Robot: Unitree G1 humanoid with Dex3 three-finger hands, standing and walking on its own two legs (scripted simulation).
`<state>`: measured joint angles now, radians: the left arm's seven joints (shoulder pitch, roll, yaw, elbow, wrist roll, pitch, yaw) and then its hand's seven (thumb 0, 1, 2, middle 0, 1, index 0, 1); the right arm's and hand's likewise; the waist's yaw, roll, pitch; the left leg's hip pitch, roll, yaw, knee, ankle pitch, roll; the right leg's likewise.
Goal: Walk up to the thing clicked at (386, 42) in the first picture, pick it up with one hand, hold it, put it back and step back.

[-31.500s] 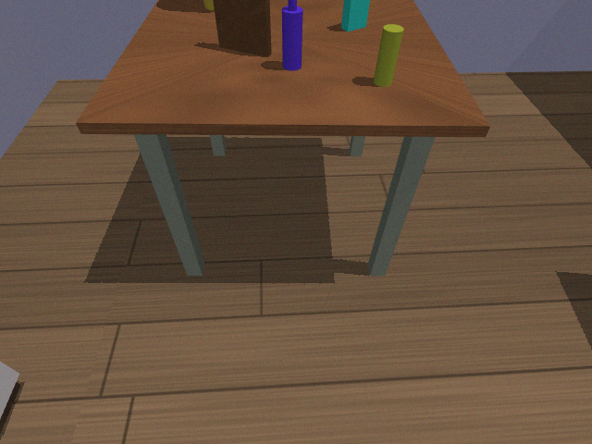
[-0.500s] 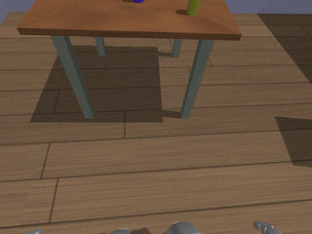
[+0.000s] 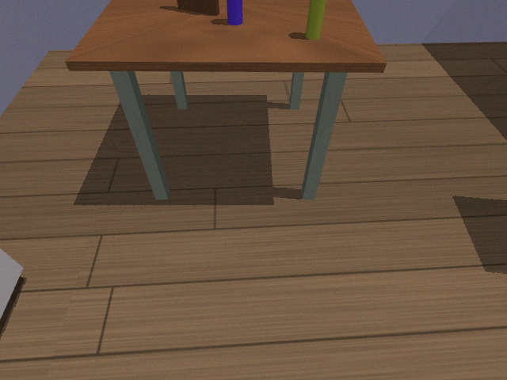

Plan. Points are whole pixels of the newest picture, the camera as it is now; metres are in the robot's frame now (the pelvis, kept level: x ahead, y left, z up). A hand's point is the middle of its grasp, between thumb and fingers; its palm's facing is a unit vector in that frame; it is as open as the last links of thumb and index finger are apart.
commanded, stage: step back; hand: right
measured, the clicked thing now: (315, 14) +1.17 -0.20 +0.06
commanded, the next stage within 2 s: stand in 0.74 s
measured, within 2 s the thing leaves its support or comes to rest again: neither
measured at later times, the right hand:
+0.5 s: hand out of the picture +0.13 -0.25 -0.15, palm faces -0.04 +0.93 -0.37, open 7.4 cm
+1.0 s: hand out of the picture +0.15 -0.25 -0.13, palm faces -0.01 +0.94 -0.33, open 7.4 cm
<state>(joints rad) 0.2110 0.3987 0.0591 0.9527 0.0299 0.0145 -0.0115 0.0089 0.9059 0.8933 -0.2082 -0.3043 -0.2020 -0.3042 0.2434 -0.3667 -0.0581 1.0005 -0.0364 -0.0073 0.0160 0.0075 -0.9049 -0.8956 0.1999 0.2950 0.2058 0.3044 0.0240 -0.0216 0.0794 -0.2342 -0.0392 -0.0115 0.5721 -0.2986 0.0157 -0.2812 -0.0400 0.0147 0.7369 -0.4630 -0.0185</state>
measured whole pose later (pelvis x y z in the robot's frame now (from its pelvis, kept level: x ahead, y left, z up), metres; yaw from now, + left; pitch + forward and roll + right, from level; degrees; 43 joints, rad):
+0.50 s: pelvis +0.04 +0.01 +0.00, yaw +0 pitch -2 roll +0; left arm 0.14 0.38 0.03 1.02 0.01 0.00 0.00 0.01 0.91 0.89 -0.21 -0.30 -0.20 -0.30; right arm 0.14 -0.36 -0.04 1.03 -0.03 -0.02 0.00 0.00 -0.90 -0.90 0.20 0.29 0.21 0.30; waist 0.03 -0.02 0.08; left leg -0.26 0.02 0.02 0.59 -0.29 0.00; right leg -0.21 -0.03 0.00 0.60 -0.35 0.01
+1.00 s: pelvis +0.04 +0.00 +0.02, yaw +0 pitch -2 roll +0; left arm 0.07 0.35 0.00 1.13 0.01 -0.02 -0.01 0.01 0.91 0.89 -0.21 -0.30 -0.20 -0.30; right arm 0.04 -0.34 -0.02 1.12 -0.01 -0.02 0.01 0.00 -0.90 -0.90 0.20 0.30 0.21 0.30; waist 0.01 0.00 0.07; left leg -0.14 0.03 0.03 0.35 -0.18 -0.02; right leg -0.08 -0.02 0.00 0.35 -0.22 0.02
